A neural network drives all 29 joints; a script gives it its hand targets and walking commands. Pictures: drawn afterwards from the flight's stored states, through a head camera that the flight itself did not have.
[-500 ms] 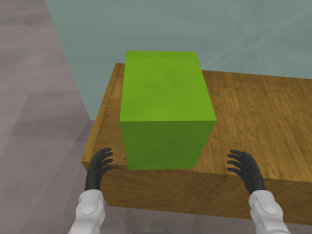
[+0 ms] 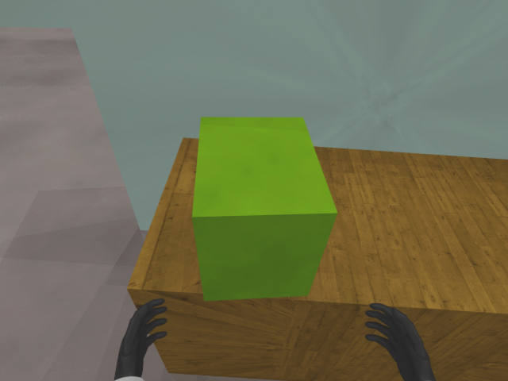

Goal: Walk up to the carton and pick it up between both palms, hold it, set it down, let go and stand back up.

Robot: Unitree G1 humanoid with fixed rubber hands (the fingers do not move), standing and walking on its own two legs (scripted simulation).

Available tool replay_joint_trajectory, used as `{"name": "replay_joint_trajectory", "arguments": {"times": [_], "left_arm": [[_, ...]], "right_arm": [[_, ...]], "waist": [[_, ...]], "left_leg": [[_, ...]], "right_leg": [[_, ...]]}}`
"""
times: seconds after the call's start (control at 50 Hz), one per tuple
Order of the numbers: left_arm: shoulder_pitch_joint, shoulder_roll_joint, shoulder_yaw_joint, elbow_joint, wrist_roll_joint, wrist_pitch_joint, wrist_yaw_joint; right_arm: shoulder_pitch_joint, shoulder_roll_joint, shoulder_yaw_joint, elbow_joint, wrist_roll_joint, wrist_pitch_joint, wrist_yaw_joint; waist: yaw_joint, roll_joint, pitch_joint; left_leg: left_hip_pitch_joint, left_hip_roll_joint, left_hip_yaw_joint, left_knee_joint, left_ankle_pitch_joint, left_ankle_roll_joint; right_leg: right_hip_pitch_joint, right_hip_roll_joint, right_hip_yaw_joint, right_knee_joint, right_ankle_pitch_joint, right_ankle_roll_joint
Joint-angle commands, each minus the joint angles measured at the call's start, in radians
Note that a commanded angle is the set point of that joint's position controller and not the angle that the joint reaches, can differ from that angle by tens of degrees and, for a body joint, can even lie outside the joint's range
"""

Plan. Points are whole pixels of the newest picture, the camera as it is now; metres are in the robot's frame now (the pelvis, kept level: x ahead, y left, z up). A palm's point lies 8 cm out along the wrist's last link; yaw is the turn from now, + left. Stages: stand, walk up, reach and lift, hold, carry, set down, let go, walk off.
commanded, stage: set down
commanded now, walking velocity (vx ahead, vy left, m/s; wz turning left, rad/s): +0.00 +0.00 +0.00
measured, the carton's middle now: (254, 206) +0.49 +0.01 -0.02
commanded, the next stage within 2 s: let go in 1.68 s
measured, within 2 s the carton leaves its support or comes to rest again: neither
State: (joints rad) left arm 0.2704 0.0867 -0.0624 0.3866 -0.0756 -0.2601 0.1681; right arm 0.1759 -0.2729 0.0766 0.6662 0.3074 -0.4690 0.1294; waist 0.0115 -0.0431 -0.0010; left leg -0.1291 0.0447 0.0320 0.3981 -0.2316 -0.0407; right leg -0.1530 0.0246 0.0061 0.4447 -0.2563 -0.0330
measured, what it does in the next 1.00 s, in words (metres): stands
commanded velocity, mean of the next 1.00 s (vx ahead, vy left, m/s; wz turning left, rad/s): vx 0.00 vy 0.00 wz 0.00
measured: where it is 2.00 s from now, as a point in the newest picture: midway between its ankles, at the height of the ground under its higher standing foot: outside the picture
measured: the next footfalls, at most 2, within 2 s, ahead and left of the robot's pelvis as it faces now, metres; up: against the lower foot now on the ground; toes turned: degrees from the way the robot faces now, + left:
none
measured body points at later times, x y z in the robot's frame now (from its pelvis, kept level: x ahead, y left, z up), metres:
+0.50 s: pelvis +0.00 +0.01 +0.00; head -0.01 +0.02 +0.45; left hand +0.19 +0.20 -0.05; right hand +0.18 -0.23 -0.04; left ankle -0.01 +0.15 -0.74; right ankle -0.01 -0.10 -0.74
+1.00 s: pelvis +0.02 +0.02 +0.00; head +0.01 +0.03 +0.45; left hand +0.17 +0.23 -0.07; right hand +0.17 -0.22 -0.06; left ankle -0.01 +0.15 -0.74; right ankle -0.01 -0.10 -0.74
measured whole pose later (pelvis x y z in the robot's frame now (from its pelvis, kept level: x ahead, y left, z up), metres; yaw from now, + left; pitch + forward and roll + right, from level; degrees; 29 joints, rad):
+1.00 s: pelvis +0.02 +0.02 +0.00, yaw +0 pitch -3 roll +0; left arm 0.33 0.16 -0.02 0.40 -0.03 -0.08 0.08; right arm 0.26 -0.21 0.01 0.68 0.16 -0.36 0.09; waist 0.02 -0.04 0.04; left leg -0.07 0.04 0.04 0.36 -0.24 -0.03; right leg -0.07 0.02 0.02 0.35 -0.23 -0.01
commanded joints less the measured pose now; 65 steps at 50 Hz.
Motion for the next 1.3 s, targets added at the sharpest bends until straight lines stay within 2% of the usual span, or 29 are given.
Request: {"name": "replay_joint_trajectory", "arguments": {"times": [0.0, 0.04, 0.1, 0.14, 0.24, 0.28, 0.32, 0.5, 0.54, 0.56, 0.64, 0.66, 0.74, 0.8, 0.9, 1.1, 1.16, 1.28], "left_arm": [[-0.123, 0.046, 0.015, -0.138, -0.005, -0.010, -0.001], [-0.140, 0.058, 0.018, -0.142, -0.010, 0.004, -0.002], [-0.141, 0.061, 0.019, -0.149, -0.004, 0.023, -0.002], [-0.141, 0.062, 0.021, -0.120, 0.001, 0.042, -0.007], [-0.138, 0.069, 0.020, -0.154, 0.008, 0.065, -0.007], [-0.146, 0.069, 0.016, -0.135, 0.009, 0.081, -0.012], [-0.144, 0.078, 0.022, -0.149, 0.011, 0.087, -0.012], [-0.103, 0.107, 0.033, -0.129, 0.020, 0.110, -0.034], [-0.086, 0.113, 0.038, -0.149, 0.025, 0.109, -0.036], [-0.073, 0.110, 0.036, -0.138, 0.024, 0.108, -0.040], [-0.033, 0.121, 0.045, -0.122, 0.037, 0.119, -0.056], [-0.027, 0.118, 0.048, -0.141, 0.037, 0.112, -0.054], [-0.005, 0.129, 0.055, -0.139, 0.034, 0.112, -0.066], [0.010, 0.124, 0.060, -0.121, 0.049, 0.123, -0.073], [0.012, 0.140, 0.073, -0.142, 0.051, 0.131, -0.082], [-0.020, 0.159, 0.089, -0.110, 0.050, 0.194, -0.103], [-0.023, 0.156, 0.086, -0.106, 0.057, 0.218, -0.106], [-0.063, 0.168, 0.087, -0.109, 0.049, 0.256, -0.113]], "right_arm": [[-0.117, -0.171, -0.086, -0.152, -0.015, -0.002, -0.013], [-0.123, -0.166, -0.093, -0.163, -0.020, 0.015, -0.014], [-0.110, -0.163, -0.093, -0.174, -0.025, 0.037, -0.015], [-0.104, -0.156, -0.098, -0.160, -0.033, 0.052, -0.015], [-0.094, -0.148, -0.101, -0.182, -0.038, 0.070, -0.010], [-0.095, -0.147, -0.106, -0.160, -0.048, 0.084, -0.008], [-0.089, -0.138, -0.105, -0.189, -0.052, 0.088, -0.007], [-0.047, -0.112, -0.125, -0.163, -0.099, 0.101, -0.024], [-0.031, -0.112, -0.129, -0.147, -0.103, 0.095, -0.026], [-0.028, -0.114, -0.130, -0.153, -0.105, 0.091, -0.027], [-0.003, -0.102, -0.127, -0.124, -0.119, 0.084, -0.035], [0.004, -0.104, -0.133, -0.140, -0.118, 0.077, -0.032], [0.022, -0.090, -0.128, -0.146, -0.126, 0.066, -0.038], [0.039, -0.089, -0.122, -0.093, -0.130, 0.070, -0.037], [0.041, -0.081, -0.118, -0.109, -0.143, 0.066, -0.045], [0.021, -0.057, -0.114, -0.105, -0.187, 0.110, -0.068], [0.011, -0.057, -0.118, -0.094, -0.198, 0.126, -0.070], [-0.014, -0.050, -0.130, -0.105, -0.228, 0.158, -0.082]], "waist": [[0.003, -0.039, -0.038], [0.003, -0.038, -0.033], [0.006, -0.033, -0.031], [0.002, -0.027, -0.016], [0.009, -0.005, -0.036], [0.008, -0.007, -0.016], [0.013, -0.012, -0.023], [0.007, -0.006, -0.039], [0.008, 0.012, -0.057], [0.010, -0.002, -0.058], [-0.001, 0.011, -0.050], [0.005, 0.006, -0.054], [0.001, 0.002, -0.045], [0.000, 0.032, -0.035], [0.003, 0.028, -0.036], [0.004, 0.030, -0.005], [0.005, 0.048, -0.008], [0.000, 0.035, -0.006]], "left_leg": [[0.073, -0.040, 0.017, -0.039, 0.154, 0.028], [0.067, -0.039, 0.024, -0.041, 0.130, 0.030], [0.074, -0.037, 0.025, -0.043, 0.136, 0.032], [0.068, -0.038, 0.027, -0.047, 0.113, 0.033], [0.081, -0.034, 0.026, -0.046, 0.131, 0.033], [0.083, -0.033, 0.027, -0.051, 0.118, 0.034], [0.086, -0.032, 0.027, -0.051, 0.119, 0.039], [0.110, -0.035, 0.029, -0.053, 0.171, 0.028], [0.130, -0.033, 0.026, -0.047, 0.219, 0.020], [0.135, -0.033, 0.026, -0.046, 0.227, 0.019], [0.154, -0.036, 0.018, -0.041, 0.274, 0.010], [0.157, -0.034, 0.016, -0.041, 0.295, 0.009], [0.159, -0.036, 0.012, -0.041, 0.316, 0.008], [0.181, -0.037, 0.009, -0.039, 0.346, -0.002], [0.180, -0.040, 0.010, -0.042, 0.358, -0.002], [0.182, -0.045, 0.020, -0.057, 0.310, 0.006], [0.191, -0.042, 0.021, -0.059, 0.315, 0.002], [0.180, -0.042, 0.029, -0.063, 0.269, 0.009]], "right_leg": [[-0.066, -0.023, 0.039, -0.114, 0.126, 0.002], [-0.075, -0.025, 0.039, -0.119, 0.080, 0.001], [-0.081, -0.028, 0.040, -0.119, 0.081, 0.002], [-0.086, -0.030, 0.041, -0.126, 0.056, 0.000], [-0.090, -0.029, 0.037, -0.127, 0.071, -0.002], [-0.103, -0.027, 0.038, -0.135, 0.049, 0.001], [-0.098, -0.027, 0.036, -0.138, 0.049, 0.001], [-0.068, -0.021, 0.032, -0.142, 0.135, 0.007], [-0.055, -0.014, 0.023, -0.139, 0.187, 0.005], [-0.055, -0.010, 0.019, -0.138, 0.191, 0.005], [-0.039, -0.008, 0.018, -0.145, 0.255, 0.008], [-0.035, -0.003, 0.014, -0.142, 0.277, 0.008], [-0.025, -0.003, 0.013, -0.146, 0.308, 0.014], [-0.024, 0.003, 0.007, -0.153, 0.323, 0.008], [-0.003, 0.004, 0.001, -0.153, 0.350, 0.013], [-0.014, -0.007, -0.005, -0.169, 0.292, 0.019], [-0.016, -0.004, -0.012, -0.174, 0.274, 0.011], [-0.017, -0.008, -0.012, -0.176, 0.237, 0.018]]}}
